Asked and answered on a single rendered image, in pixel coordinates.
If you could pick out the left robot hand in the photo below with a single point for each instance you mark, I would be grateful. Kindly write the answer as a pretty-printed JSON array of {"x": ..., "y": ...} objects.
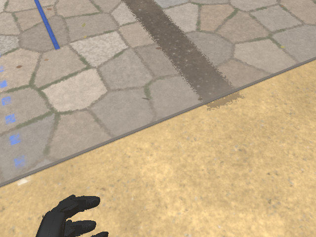
[{"x": 54, "y": 222}]

